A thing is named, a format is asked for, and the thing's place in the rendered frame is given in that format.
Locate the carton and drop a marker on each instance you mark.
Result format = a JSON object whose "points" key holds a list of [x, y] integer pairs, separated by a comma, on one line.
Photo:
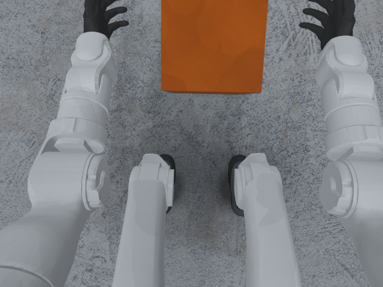
{"points": [[213, 46]]}

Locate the robot right hand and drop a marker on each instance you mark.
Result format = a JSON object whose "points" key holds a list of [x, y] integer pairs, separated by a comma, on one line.
{"points": [[339, 21]]}

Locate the right robot shin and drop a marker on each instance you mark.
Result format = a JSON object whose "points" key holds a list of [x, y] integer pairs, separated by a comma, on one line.
{"points": [[262, 157]]}

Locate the right robot forearm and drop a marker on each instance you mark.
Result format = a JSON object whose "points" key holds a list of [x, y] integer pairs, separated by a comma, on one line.
{"points": [[350, 108]]}

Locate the left robot forearm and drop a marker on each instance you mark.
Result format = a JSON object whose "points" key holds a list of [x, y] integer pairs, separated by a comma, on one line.
{"points": [[85, 102]]}

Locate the robot left upper arm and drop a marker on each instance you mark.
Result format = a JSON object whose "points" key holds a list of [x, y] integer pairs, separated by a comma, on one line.
{"points": [[38, 250]]}

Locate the robot right upper arm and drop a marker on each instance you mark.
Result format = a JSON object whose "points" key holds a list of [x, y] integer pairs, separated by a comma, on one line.
{"points": [[353, 191]]}

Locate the robot left hand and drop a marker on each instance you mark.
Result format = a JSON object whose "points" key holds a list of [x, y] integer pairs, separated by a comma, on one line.
{"points": [[96, 18]]}

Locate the right robot foot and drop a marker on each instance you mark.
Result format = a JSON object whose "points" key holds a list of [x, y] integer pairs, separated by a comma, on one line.
{"points": [[233, 164]]}

